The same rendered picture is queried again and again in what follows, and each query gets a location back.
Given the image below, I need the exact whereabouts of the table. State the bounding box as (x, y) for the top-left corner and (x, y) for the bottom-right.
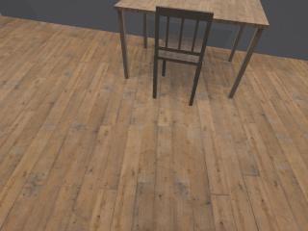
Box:
(114, 0), (269, 99)

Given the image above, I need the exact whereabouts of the chair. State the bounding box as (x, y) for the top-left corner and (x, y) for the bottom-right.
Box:
(152, 6), (214, 106)

